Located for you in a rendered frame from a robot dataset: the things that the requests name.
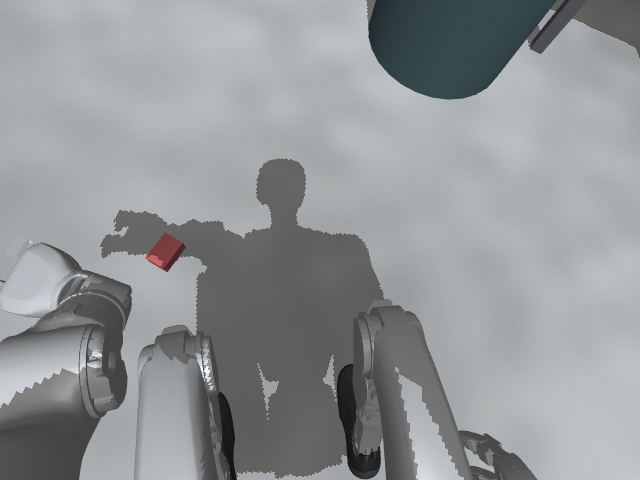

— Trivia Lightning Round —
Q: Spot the left robot foot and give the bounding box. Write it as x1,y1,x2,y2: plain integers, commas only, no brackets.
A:
218,392,236,480

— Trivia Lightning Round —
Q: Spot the right robot hand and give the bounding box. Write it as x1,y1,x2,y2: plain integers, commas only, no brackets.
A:
459,430,537,480

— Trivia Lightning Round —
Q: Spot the small box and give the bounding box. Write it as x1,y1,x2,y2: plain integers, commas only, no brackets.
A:
145,233,186,272

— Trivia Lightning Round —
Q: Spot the right robot foot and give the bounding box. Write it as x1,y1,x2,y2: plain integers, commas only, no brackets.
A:
337,364,381,479

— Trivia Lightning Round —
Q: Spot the left robot hand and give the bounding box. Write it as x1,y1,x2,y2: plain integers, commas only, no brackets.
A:
0,236,82,318

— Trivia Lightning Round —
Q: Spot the left robot arm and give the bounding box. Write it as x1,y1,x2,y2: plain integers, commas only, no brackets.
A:
0,270,132,480

